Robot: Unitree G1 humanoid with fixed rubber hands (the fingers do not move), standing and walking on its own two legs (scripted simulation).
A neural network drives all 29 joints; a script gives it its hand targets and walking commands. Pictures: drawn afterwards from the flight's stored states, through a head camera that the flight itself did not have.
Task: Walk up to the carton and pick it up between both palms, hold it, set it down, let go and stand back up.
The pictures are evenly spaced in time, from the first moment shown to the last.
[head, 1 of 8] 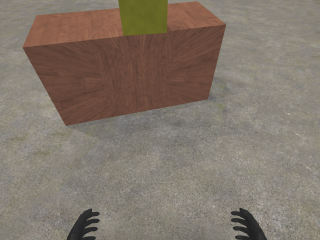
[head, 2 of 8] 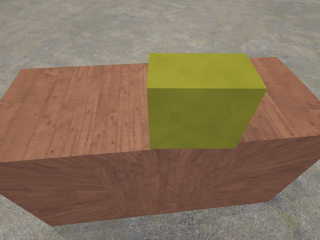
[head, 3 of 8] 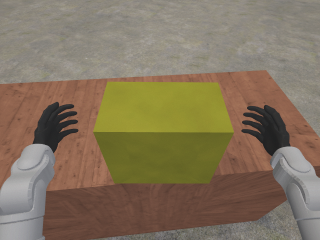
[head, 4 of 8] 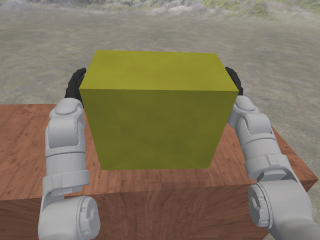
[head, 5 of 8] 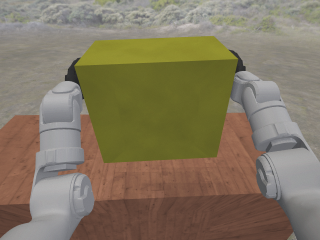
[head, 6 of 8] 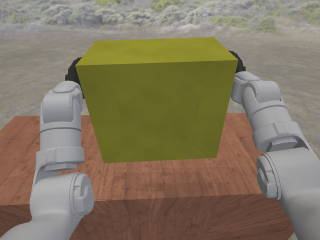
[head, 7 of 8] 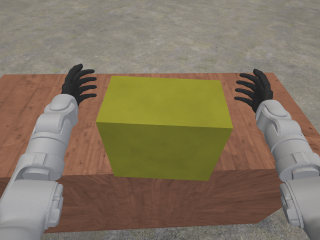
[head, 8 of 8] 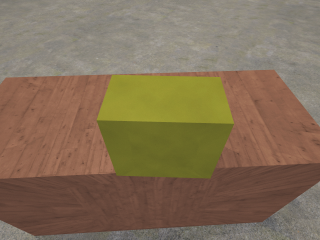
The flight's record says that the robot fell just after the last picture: no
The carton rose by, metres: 0.24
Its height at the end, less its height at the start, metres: +0.00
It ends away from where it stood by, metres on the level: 0.02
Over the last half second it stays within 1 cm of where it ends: yes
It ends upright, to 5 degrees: yes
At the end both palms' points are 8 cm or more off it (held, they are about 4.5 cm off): yes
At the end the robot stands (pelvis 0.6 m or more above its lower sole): yes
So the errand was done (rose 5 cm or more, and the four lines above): yes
